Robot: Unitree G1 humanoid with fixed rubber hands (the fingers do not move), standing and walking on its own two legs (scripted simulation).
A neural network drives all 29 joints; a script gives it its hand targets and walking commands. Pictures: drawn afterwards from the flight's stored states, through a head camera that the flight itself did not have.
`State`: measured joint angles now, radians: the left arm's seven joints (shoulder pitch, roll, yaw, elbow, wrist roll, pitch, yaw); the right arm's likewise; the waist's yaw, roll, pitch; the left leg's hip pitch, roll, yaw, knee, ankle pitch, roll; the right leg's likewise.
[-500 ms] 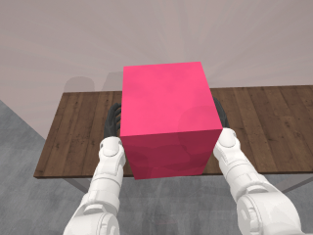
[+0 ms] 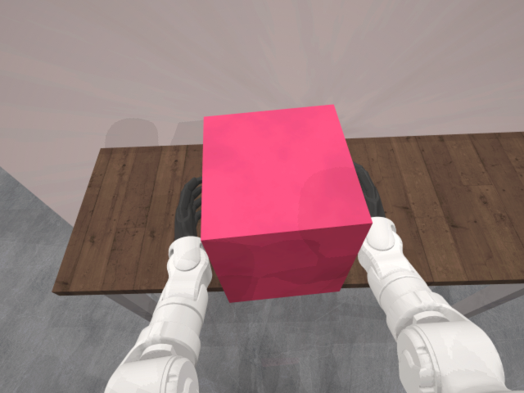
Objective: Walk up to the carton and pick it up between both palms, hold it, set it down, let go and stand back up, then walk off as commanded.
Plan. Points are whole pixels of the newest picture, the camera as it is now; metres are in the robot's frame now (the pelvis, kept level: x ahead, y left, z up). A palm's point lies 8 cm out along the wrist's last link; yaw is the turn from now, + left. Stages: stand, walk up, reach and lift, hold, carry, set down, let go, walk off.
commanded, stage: set down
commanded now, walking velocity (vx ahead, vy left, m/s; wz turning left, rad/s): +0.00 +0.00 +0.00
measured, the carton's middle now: (277, 211) +0.42 +0.03 -0.01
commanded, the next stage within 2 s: none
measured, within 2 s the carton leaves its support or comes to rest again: neither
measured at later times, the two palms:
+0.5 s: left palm (189, 232) +0.37 +0.17 +0.00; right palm (368, 212) +0.41 -0.12 +0.00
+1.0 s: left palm (189, 234) +0.37 +0.17 +0.00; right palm (369, 219) +0.40 -0.12 -0.01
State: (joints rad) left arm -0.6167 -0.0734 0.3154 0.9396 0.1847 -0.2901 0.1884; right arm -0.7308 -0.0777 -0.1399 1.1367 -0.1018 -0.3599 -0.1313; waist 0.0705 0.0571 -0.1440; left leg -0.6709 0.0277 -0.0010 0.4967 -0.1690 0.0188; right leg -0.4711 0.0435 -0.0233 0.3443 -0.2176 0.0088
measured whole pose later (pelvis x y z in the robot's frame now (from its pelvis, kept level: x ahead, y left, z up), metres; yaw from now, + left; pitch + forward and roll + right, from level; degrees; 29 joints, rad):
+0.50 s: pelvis +0.00 -0.01 +0.00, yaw +0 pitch +20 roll -3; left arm -0.63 -0.06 0.38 1.02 0.19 -0.39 0.15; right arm -0.73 -0.02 -0.28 1.15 -0.24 -0.40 -0.12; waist 0.07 0.05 -0.14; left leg -0.68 0.03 0.00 0.50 -0.17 0.01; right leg -0.50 0.04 -0.02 0.39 -0.24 0.00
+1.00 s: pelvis -0.01 -0.02 +0.00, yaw +0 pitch +21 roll -2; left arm -0.67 -0.03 0.38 1.03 0.19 -0.39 0.14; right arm -0.76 -0.01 -0.28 1.16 -0.13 -0.37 -0.10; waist 0.07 0.03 -0.14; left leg -0.72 0.03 0.00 0.50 -0.15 0.01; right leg -0.57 0.04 -0.02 0.45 -0.25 0.00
